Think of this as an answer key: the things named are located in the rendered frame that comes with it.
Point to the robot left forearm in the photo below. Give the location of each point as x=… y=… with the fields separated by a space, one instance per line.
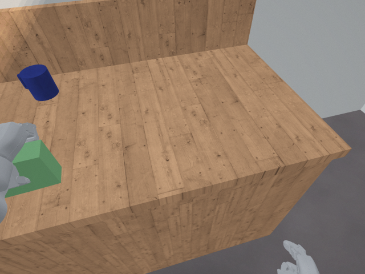
x=5 y=173

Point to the table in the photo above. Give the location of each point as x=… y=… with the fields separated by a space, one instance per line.
x=176 y=140

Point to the left robot hand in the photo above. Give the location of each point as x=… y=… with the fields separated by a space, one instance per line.
x=12 y=138

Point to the right robot hand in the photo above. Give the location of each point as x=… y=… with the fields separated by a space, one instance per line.
x=304 y=264

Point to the sponge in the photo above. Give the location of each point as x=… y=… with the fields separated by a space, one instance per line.
x=35 y=162

